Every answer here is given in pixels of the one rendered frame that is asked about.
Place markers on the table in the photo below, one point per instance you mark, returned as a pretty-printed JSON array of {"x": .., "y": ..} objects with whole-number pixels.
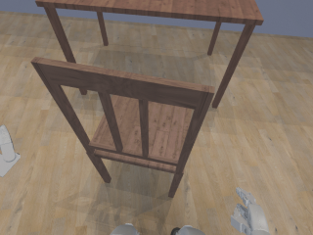
[{"x": 220, "y": 11}]

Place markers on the robot left hand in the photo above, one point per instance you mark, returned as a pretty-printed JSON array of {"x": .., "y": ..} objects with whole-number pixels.
[{"x": 8, "y": 157}]

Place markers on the chair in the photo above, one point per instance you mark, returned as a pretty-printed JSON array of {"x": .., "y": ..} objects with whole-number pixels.
[{"x": 147, "y": 121}]

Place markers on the robot right hand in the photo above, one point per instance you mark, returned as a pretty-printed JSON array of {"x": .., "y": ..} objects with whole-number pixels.
[{"x": 251, "y": 218}]

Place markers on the robot left thigh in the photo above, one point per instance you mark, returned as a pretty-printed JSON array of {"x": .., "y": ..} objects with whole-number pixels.
[{"x": 125, "y": 229}]

